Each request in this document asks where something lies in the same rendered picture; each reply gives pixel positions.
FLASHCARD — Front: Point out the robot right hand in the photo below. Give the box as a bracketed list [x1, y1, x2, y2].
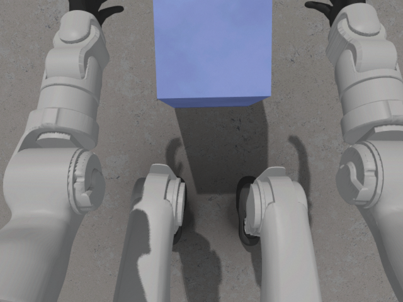
[305, 0, 366, 27]

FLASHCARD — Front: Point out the robot left upper arm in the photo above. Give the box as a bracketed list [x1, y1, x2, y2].
[0, 148, 106, 302]

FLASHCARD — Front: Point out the robot left forearm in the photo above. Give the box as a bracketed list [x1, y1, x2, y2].
[3, 10, 110, 207]

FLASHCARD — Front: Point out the right robot foot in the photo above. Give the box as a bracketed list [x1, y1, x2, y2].
[236, 176, 260, 246]

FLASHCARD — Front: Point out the carton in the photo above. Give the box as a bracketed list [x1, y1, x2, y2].
[153, 0, 272, 108]

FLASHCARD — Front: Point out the left robot foot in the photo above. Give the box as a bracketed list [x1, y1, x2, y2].
[173, 176, 187, 245]

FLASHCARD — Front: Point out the robot right forearm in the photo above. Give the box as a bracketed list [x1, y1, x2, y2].
[326, 3, 403, 145]

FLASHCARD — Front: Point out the robot foot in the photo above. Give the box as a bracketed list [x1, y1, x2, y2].
[173, 176, 187, 245]
[236, 176, 260, 246]

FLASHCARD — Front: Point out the robot left hand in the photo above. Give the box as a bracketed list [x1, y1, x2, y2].
[69, 0, 124, 28]

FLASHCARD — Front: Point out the robot right upper arm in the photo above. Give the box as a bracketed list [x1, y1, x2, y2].
[336, 140, 403, 302]

